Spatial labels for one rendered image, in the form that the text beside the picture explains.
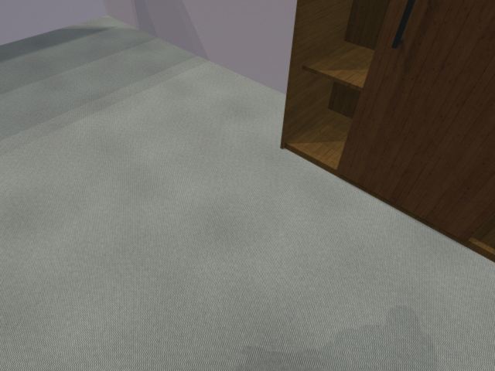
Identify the handle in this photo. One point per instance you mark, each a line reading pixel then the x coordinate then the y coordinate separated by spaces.
pixel 398 40

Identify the wardrobe door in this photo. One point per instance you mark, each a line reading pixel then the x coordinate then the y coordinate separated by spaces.
pixel 487 233
pixel 423 132

